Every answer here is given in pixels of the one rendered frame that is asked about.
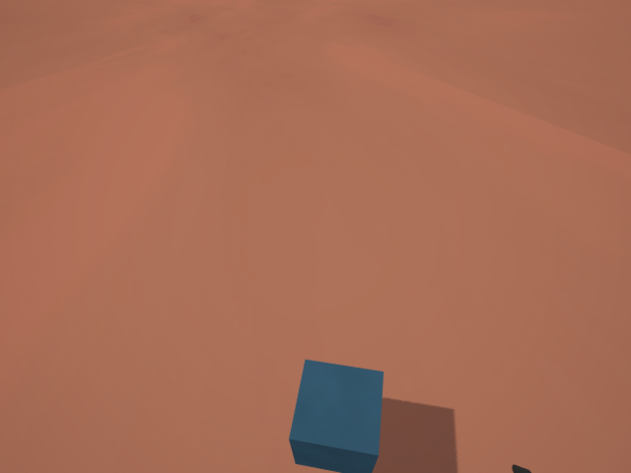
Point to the carton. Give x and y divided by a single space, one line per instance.
337 419

